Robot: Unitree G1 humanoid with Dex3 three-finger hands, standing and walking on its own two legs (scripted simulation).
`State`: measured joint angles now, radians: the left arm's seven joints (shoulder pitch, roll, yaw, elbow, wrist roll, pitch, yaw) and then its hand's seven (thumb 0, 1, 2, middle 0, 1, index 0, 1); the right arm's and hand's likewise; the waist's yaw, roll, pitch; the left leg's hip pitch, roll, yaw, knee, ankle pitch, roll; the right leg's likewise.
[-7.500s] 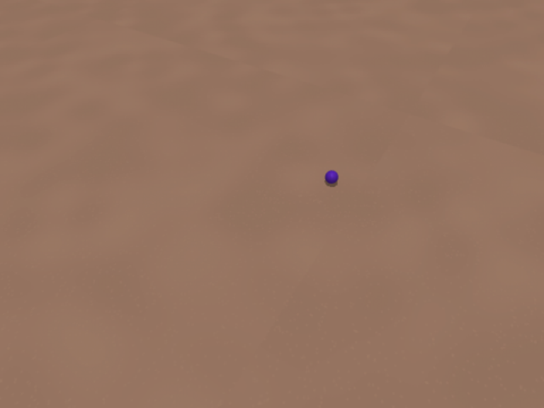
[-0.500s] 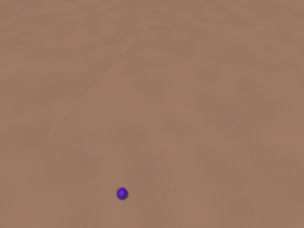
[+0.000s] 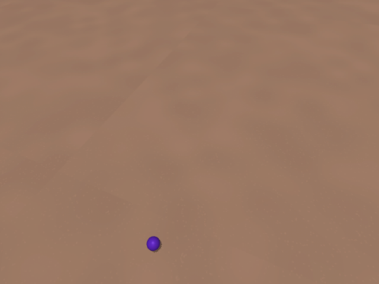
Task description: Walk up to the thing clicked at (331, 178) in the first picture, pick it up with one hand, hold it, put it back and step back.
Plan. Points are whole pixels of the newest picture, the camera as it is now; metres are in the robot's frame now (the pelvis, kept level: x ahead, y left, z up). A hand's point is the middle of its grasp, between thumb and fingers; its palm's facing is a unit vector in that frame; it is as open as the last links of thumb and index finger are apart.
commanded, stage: stand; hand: left
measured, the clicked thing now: (153, 243) +0.43 +0.22 -0.75
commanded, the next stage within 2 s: walk up in 0.72 s
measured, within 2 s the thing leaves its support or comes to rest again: neither
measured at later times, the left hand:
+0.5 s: hand out of the picture +0.07 +0.25 -0.16, palm faces -0.03 -0.94 -0.35, open 7.4 cm
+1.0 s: hand out of the picture +0.08 +0.24 -0.16, palm faces -0.02 -0.94 -0.34, open 7.4 cm
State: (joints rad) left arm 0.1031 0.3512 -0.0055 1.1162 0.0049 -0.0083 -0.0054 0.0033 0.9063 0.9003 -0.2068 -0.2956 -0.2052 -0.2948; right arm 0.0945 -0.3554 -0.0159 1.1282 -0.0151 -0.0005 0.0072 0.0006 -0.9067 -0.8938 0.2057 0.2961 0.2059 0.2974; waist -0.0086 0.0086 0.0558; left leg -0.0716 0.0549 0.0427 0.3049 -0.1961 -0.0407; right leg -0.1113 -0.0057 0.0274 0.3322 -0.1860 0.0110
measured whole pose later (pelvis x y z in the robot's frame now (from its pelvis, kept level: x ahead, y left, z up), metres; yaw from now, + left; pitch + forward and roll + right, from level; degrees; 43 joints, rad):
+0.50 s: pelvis +0.00 +0.00 +0.00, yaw +0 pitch -2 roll +0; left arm 0.11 0.35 0.00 1.12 0.00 -0.01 -0.01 0.00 0.91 0.90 -0.21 -0.30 -0.21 -0.29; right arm 0.11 -0.35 -0.02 1.13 -0.01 0.00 0.01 0.00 -0.91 -0.89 0.21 0.30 0.21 0.30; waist -0.01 0.01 0.06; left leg -0.07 0.06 0.04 0.31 -0.20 -0.04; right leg -0.11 0.00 0.02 0.33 -0.19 0.01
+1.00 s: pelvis +0.02 -0.03 -0.01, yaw -1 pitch -2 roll +0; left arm 0.19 0.36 0.06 1.03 0.03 0.03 -0.05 0.00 0.91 0.90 -0.21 -0.30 -0.20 -0.29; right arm 0.19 -0.39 -0.05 1.04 -0.02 -0.02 -0.03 0.00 -0.90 -0.89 0.21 0.30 0.21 0.30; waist 0.00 0.01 0.06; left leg -0.12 0.11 0.04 0.45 -0.30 -0.03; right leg -0.15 0.05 0.02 0.46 -0.28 -0.04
